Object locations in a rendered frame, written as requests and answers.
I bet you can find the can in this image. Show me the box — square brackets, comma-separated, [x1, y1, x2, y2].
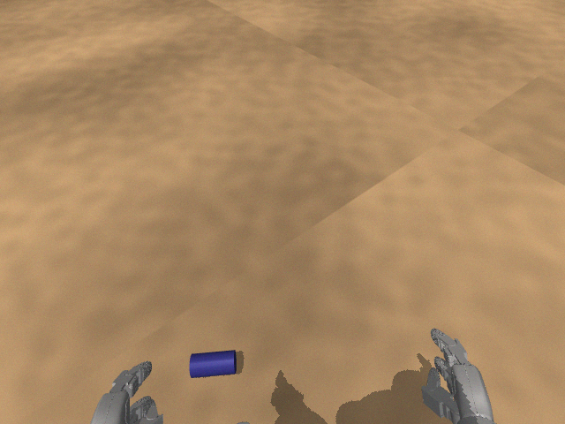
[189, 350, 237, 378]

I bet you can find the right robot hand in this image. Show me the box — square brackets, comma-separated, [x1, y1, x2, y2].
[421, 329, 494, 424]

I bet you can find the left robot hand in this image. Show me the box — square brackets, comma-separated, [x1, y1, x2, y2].
[90, 361, 163, 424]

